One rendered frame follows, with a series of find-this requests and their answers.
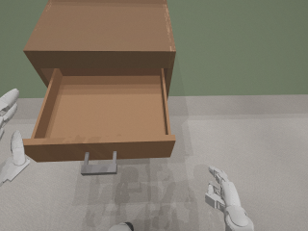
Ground handle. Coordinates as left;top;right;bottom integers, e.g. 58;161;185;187
80;151;117;176

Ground cabinet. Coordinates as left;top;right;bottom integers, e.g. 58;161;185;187
23;0;176;100

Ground left robot hand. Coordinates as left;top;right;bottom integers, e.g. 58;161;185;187
0;89;30;187

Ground drawer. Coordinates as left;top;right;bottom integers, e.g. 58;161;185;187
22;68;176;163

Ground right robot forearm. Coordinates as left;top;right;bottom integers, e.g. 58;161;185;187
223;205;254;231

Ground right robot hand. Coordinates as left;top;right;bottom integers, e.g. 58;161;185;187
205;166;242;214

